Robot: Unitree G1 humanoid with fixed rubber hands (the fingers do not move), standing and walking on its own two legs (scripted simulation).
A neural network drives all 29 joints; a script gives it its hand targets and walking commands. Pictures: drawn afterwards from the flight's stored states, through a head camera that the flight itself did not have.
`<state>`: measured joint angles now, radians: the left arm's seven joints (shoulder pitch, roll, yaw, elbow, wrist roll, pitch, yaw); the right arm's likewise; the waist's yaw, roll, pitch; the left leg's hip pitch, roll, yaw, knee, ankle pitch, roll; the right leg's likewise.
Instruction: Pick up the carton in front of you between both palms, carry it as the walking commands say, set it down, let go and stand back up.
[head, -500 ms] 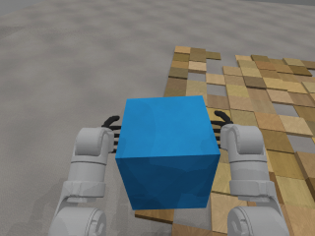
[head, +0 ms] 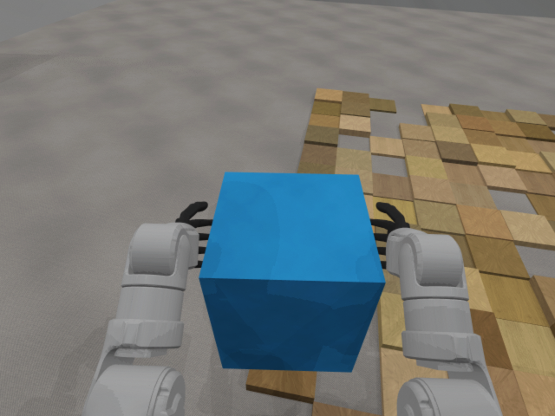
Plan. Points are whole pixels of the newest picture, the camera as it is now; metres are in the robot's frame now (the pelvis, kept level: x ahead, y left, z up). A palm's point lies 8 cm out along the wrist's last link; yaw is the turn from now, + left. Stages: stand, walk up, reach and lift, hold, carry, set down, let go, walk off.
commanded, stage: carry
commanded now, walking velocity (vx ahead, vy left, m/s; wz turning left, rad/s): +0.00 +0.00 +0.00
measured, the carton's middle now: (289, 273) +0.35 +0.00 +0.04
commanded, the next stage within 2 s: none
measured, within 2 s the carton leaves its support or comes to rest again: neither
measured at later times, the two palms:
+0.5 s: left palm (186, 240) +0.35 +0.16 +0.11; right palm (393, 238) +0.35 -0.14 +0.13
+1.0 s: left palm (192, 233) +0.36 +0.15 +0.11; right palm (397, 234) +0.36 -0.15 +0.13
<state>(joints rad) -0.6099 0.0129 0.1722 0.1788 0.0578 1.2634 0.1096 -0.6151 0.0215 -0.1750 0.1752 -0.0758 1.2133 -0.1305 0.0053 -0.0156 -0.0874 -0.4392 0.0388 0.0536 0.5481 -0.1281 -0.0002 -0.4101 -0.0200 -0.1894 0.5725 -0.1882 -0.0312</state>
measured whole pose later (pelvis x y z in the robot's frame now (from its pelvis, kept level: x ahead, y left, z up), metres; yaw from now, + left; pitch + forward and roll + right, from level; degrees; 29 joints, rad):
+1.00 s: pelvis +0.03 +0.00 +0.00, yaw +0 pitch +2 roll +1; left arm -0.55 -0.01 0.17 0.11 0.06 1.25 0.11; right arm -0.60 0.02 -0.16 0.14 -0.06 1.21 -0.14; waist -0.01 -0.01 -0.09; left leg -0.41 0.04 0.06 0.56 -0.18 -0.01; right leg -0.39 -0.04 -0.19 0.58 -0.23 -0.01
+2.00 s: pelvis +0.01 -0.02 +0.00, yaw +0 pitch +1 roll +1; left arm -0.56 0.00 0.17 0.12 0.07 1.26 0.11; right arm -0.62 0.02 -0.18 0.16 -0.07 1.21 -0.14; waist 0.00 -0.04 -0.07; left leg -0.44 0.06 0.04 0.56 -0.15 -0.04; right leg -0.41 -0.04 -0.23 0.61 -0.22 0.03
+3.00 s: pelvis +0.00 -0.08 -0.02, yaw -2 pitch +2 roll +3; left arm -0.59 -0.01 0.21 0.07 0.08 1.25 0.10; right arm -0.66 0.04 -0.20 0.15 -0.07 1.18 -0.14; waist -0.02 -0.10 -0.01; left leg -0.49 0.07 0.04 0.68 -0.27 0.01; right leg -0.46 -0.08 -0.33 0.66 -0.18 0.23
